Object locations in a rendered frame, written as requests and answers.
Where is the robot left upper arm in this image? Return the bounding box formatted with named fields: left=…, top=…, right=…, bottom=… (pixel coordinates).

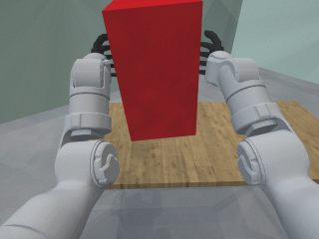
left=0, top=139, right=120, bottom=239

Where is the robot right upper arm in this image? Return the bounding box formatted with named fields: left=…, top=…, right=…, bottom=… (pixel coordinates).
left=236, top=129, right=319, bottom=239

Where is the robot right forearm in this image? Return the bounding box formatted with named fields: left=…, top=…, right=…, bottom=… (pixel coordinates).
left=204, top=51, right=310, bottom=171

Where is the robot left forearm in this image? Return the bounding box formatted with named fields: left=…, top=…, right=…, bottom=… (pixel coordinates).
left=54, top=53, right=112, bottom=176

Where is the left robot hand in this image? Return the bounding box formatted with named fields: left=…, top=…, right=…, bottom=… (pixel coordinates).
left=91, top=33, right=117, bottom=77

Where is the carton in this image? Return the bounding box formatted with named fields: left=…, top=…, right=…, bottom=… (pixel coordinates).
left=102, top=0, right=203, bottom=141

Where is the table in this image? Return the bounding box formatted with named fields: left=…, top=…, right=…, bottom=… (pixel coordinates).
left=89, top=101, right=319, bottom=190

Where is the right robot hand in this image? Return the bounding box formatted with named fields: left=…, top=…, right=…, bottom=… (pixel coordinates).
left=198, top=30, right=224, bottom=75

